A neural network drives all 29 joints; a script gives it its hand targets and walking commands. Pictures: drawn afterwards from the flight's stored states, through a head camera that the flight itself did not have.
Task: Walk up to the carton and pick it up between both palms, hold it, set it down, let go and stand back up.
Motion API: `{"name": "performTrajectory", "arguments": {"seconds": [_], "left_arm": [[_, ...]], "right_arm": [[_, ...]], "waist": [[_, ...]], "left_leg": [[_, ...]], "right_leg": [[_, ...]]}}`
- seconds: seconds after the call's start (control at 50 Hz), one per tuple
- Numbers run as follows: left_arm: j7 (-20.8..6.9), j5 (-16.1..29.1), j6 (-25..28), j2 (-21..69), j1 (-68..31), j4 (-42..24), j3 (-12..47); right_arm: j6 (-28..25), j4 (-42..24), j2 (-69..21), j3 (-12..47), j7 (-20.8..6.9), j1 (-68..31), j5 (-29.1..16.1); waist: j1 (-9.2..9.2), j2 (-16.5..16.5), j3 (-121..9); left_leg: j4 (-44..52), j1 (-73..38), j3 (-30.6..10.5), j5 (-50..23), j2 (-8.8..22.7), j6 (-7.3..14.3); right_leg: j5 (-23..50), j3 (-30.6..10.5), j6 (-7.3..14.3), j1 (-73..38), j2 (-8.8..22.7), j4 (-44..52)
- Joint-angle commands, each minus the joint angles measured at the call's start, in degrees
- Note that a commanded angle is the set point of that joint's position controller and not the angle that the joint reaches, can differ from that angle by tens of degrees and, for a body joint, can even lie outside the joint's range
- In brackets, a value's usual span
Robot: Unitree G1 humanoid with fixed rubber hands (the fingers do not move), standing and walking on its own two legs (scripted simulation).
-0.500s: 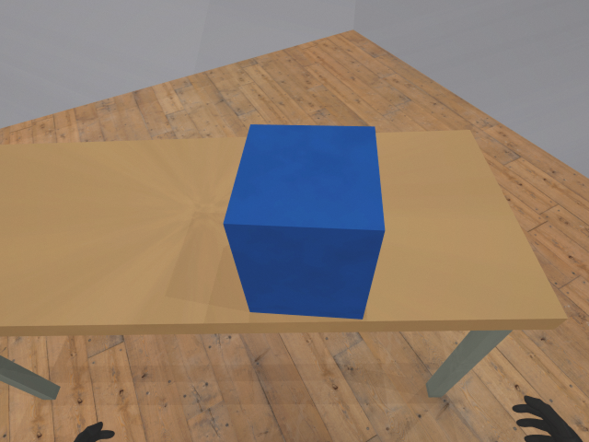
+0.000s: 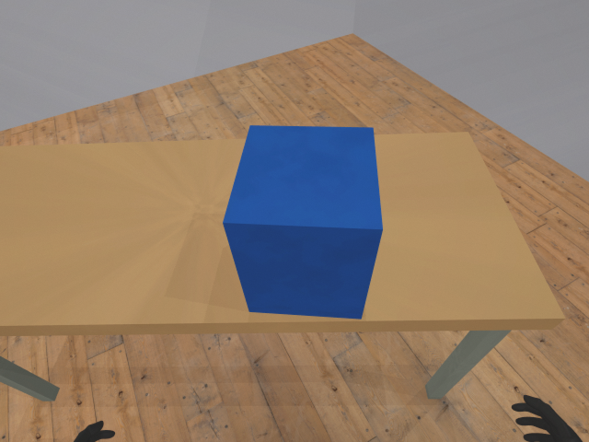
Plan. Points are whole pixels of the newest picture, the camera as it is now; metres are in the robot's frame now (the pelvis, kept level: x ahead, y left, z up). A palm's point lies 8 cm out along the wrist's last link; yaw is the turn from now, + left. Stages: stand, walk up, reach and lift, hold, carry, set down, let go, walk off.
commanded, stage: reach and lift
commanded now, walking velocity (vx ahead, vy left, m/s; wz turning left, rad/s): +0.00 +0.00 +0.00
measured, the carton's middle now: (307, 225) +0.44 +0.00 +0.01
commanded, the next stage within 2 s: none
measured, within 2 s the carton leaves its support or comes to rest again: neither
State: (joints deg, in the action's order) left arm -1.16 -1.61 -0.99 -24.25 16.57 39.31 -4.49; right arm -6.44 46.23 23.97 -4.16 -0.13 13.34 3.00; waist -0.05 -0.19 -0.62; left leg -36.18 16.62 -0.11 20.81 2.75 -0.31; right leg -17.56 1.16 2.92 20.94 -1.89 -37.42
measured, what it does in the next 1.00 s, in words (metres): stands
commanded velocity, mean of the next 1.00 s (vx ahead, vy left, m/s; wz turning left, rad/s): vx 0.00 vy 0.00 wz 0.00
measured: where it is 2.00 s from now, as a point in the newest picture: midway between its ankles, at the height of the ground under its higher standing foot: outside the picture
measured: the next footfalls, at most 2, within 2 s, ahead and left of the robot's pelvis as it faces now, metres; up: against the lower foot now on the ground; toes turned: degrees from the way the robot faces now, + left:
none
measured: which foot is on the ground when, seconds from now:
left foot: down 0.00-1.00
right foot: down 0.00-1.00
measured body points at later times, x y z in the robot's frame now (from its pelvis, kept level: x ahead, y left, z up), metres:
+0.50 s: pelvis -0.03 +0.01 +0.02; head -0.04 +0.03 +0.47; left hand +0.16 +0.31 -0.05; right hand +0.15 -0.26 -0.04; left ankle -0.02 +0.15 -0.72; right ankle +0.02 -0.09 -0.72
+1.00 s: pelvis -0.01 +0.01 +0.02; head -0.02 +0.02 +0.47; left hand +0.20 +0.27 -0.01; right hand +0.19 -0.21 -0.01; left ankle -0.02 +0.15 -0.72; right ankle +0.02 -0.09 -0.72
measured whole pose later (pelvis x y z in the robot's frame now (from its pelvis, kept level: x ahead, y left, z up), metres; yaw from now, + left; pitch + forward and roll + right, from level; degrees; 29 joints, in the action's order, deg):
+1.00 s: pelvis -0.01 +0.01 +0.02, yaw +1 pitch -4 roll +0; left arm -0.2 7.2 -2.2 -18.0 8.7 24.7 -1.4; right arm -11.3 26.2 7.4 -2.0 3.4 14.5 -3.3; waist -0.7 -1.7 2.4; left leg -18.8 2.8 0.0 11.6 2.2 -0.4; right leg -8.6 1.2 1.8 6.4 -1.4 -19.2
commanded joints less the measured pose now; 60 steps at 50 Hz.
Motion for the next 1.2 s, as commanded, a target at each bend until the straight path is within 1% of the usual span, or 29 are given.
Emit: {"name": "performTrajectory", "arguments": {"seconds": [0.0,0.06,0.1,0.14,0.18,0.24,0.3,0.32,0.4,0.44,0.48,0.5,0.52,0.54,0.58,0.62,0.64,0.68,0.7,0.72,0.74,0.8,0.9,0.92,0.94,1.04,1.06,1.12,1.18], "left_arm": [[3.10,-0.30,-14.28,-4.68,-23.70,-12.72,1.39],[2.74,-0.07,-15.56,-5.46,-22.05,-16.48,0.19],[2.31,0.79,-15.35,-5.46,-19.62,-20.03,-0.74],[1.69,0.46,-13.34,-5.49,-14.98,-19.77,-2.52],[1.18,0.15,-11.89,-4.80,-12.14,-19.14,-3.22],[0.70,-0.10,-10.98,-3.86,-10.29,-17.01,-4.08],[0.74,0.27,-10.90,-2.27,-9.61,-14.21,-3.43],[0.62,1.08,-10.88,-1.34,-10.30,-14.65,-2.95],[1.05,2.81,-11.47,0.65,-14.11,-18.53,-0.10],[1.51,3.45,-11.13,1.94,-14.37,-21.37,1.70],[2.12,4.13,-10.80,2.89,-15.81,-23.71,3.70],[2.65,4.40,-10.12,3.43,-16.39,-25.01,4.62],[3.03,3.89,-9.39,3.78,-15.66,-25.29,4.61],[3.19,3.64,-8.64,3.69,-15.21,-25.46,4.35],[3.38,3.50,-7.37,3.65,-13.73,-25.70,4.24],[3.56,3.70,-6.46,3.53,-13.96,-25.39,4.26],[3.53,3.94,-5.81,3.23,-14.19,-25.94,4.54],[3.65,4.00,-5.17,4.06,-12.82,-24.64,4.39],[3.47,4.28,-4.80,4.43,-12.39,-23.88,4.53],[3.11,4.23,-4.48,4.29,-11.21,-22.89,3.93],[2.56,4.70,-4.49,4.00,-10.78,-21.73,3.18],[1.49,7.69,-3.10,2.90,-9.85,-24.55,2.34],[0.32,10.05,0.42,0.98,-9.54,-27.06,1.14],[0.07,10.31,1.25,0.73,-9.48,-27.86,1.50],[-0.14,10.25,1.87,1.15,-7.00,-28.01,1.31],[-1.03,10.18,5.35,2.37,-1.59,-30.37,2.56],[-1.16,10.65,6.24,3.03,-0.92,-32.33,3.77],[-1.19,11.08,8.05,3.59,1.76,-35.34,4.72],[-1.04,11.16,9.83,4.36,3.00,-37.72,5.66]], "right_arm": [[-11.26,10.75,3.30,-7.50,-3.28,-12.86,4.28],[-13.85,7.00,4.55,-8.50,-2.48,-10.27,3.92],[-14.16,3.09,3.68,-8.26,-1.25,-7.67,2.07],[-15.49,-1.39,2.74,-7.07,0.18,-5.02,-0.09],[-16.51,-5.39,1.52,-4.77,0.92,-3.99,-2.08],[-16.05,-9.56,-0.16,-1.93,1.28,-4.10,-2.65],[-13.74,-10.83,-0.98,-0.93,1.00,-3.09,-2.05],[-13.11,-11.57,-0.94,-1.54,1.09,-3.41,-1.50],[-9.41,-11.07,-2.73,-2.88,0.67,-3.28,-0.88],[-8.48,-12.84,-3.59,-2.77,0.43,-3.19,-2.09],[-7.67,-14.76,-3.49,-4.11,-0.02,-4.34,-2.81],[-7.36,-15.00,-3.42,-4.80,-0.26,-4.57,-2.83],[-7.19,-15.06,-2.79,-4.96,-0.46,-4.56,-3.09],[-7.17,-15.06,-3.08,-4.69,-0.33,-4.13,-3.27],[-7.17,-15.44,-3.87,-4.68,-0.21,-3.60,-4.03],[-7.10,-17.49,-3.83,-4.62,-0.22,-4.49,-3.88],[-7.07,-17.95,-4.71,-4.42,-0.01,-4.63,-4.02],[-7.32,-19.61,-5.59,-3.70,0.20,-4.55,-4.52],[-7.19,-20.02,-5.79,-3.55,0.41,-4.45,-4.48],[-7.08,-20.34,-6.72,-2.52,0.67,-3.45,-4.72],[-6.84,-21.49,-7.87,-1.67,1.13,-3.15,-4.58],[-6.85,-26.39,-11.58,0.36,2.22,-0.80,-5.48],[-6.58,-31.76,-15.21,3.09,4.11,1.55,-7.27],[-6.60,-32.30,-15.23,3.30,4.44,2.92,-7.02],[-6.78,-31.85,-15.24,3.50,4.65,4.57,-7.71],[-9.02,-32.90,-15.25,4.37,5.81,7.84,-9.60],[-9.84,-33.19,-15.70,4.38,6.14,8.20,-9.86],[-11.94,-35.60,-15.99,4.55,6.30,8.66,-10.32],[-13.17,-36.72,-16.36,4.38,6.16,9.70,-10.60]], "waist": [[4.10,0.77,7.31],[3.16,-2.21,-1.37],[3.50,-4.30,-7.33],[1.85,-6.12,-11.06],[0.11,-6.94,-10.75],[-2.08,-8.36,-6.54],[-2.20,-7.30,-2.20],[-1.91,-7.55,-0.55],[0.00,-3.14,3.85],[0.48,-1.87,3.48],[1.33,1.02,2.79],[2.09,3.75,2.10],[1.88,5.82,0.70],[2.09,6.38,0.67],[2.23,6.95,0.13],[2.37,5.46,-0.48],[2.35,6.14,-0.19],[1.37,6.39,-0.48],[1.42,5.20,1.03],[0.90,4.63,2.33],[0.60,2.18,1.86],[-0.93,-2.49,1.41],[-2.24,-1.61,-0.21],[-1.35,-1.73,-0.70],[-1.72,-0.69,-1.28],[-0.82,1.95,-3.50],[-0.25,2.26,-3.76],[-0.69,3.77,-3.42],[-0.54,5.20,-3.08]], "left_leg": [[2.90,5.85,3.27,-0.45,-1.61,0.23],[1.48,-1.43,4.31,-5.28,-1.99,0.61],[1.36,-6.42,4.71,-9.65,-2.41,0.49],[2.46,-7.91,4.54,-14.01,-3.60,0.49],[4.45,-7.92,4.05,-16.24,-4.53,0.72],[8.17,-5.98,4.70,-16.47,-5.54,1.06],[11.89,-7.44,5.47,-14.37,-5.74,1.17],[13.31,-8.86,5.93,-13.57,-5.37,1.47],[17.67,-10.50,6.94,-7.51,-4.18,1.29],[18.54,-11.57,6.51,-5.24,-3.65,1.01],[20.53,-9.44,5.59,-0.74,-2.16,0.87],[23.37,-4.94,4.60,1.97,-0.72,1.20],[25.23,-0.43,4.30,3.85,0.49,1.95],[25.69,2.26,4.88,3.33,0.73,2.32],[26.32,3.76,4.47,2.79,0.74,2.33],[26.57,3.53,4.28,3.43,0.46,2.47],[26.46,3.75,4.55,3.16,0.28,2.35],[26.80,5.49,4.42,4.05,0.09,2.56],[27.13,6.08,4.64,3.94,0.03,2.63],[26.64,5.78,5.13,2.09,-0.45,2.75],[25.38,3.49,5.99,-0.83,-1.48,2.77],[21.94,-8.67,6.31,-8.59,-3.93,1.03],[20.45,-13.64,6.01,-12.57,-4.92,0.31],[20.30,-13.97,5.65,-13.54,-4.93,0.14],[20.09,-14.35,5.59,-15.99,-4.81,-0.20],[18.42,-16.46,3.87,-24.00,-4.52,-1.41],[18.18,-17.16,3.39,-26.19,-4.32,-2.09],[17.09,-17.89,2.89,-31.26,-4.41,-3.05],[16.87,-17.92,2.72,-31.74,-3.92,-3.91]], "right_leg": [[-1.80,0.20,-0.03,0.41,2.17,3.73],[5.21,0.58,-1.03,-3.32,3.07,5.02],[15.89,-0.01,-2.32,-8.34,3.27,5.51],[27.76,-1.04,-3.23,-14.77,3.39,6.16],[33.35,-2.24,-3.62,-18.10,3.56,8.23],[30.67,-2.86,-4.31,-20.77,3.28,11.01],[20.57,-2.32,-3.69,-19.40,2.12,14.74],[16.04,-2.06,-3.71,-18.25,1.87,16.41],[0.04,-0.96,-2.31,-14.15,1.69,20.78],[-1.89,-0.77,-1.05,-13.34,2.30,21.79],[-1.53,0.57,-1.15,-14.68,1.51,20.50],[1.98,1.59,-2.00,-19.77,-0.05,18.22],[5.29,2.13,-2.46,-25.43,-1.22,15.94],[6.95,1.83,-2.69,-28.40,-1.21,15.38],[9.12,1.43,-2.75,-30.81,-1.38,15.11],[8.49,1.50,-2.90,-30.41,-1.81,15.20],[7.51,1.25,-2.66,-30.87,-1.50,15.70],[6.88,1.14,-2.78,-32.55,-1.59,15.23],[6.71,1.02,-3.03,-33.07,-1.62,15.55],[6.58,0.68,-3.02,-32.74,-1.08,16.21],[5.68,0.10,-3.01,-31.36,-0.58,17.73],[4.19,-1.30,-2.70,-21.87,1.49,22.70],[7.07,-2.67,-3.51,-19.00,3.22,24.23],[9.12,-2.66,-3.59,-19.24,2.97,23.98],[12.11,-2.60,-3.34,-20.42,2.82,23.56],[18.87,-2.50,-2.80,-21.93,1.79,22.62],[19.24,-1.99,-2.57,-22.14,1.17,22.54],[21.00,-1.83,-2.28,-21.90,0.52,22.56],[19.38,-1.37,-1.41,-21.36,0.10,22.56]]}}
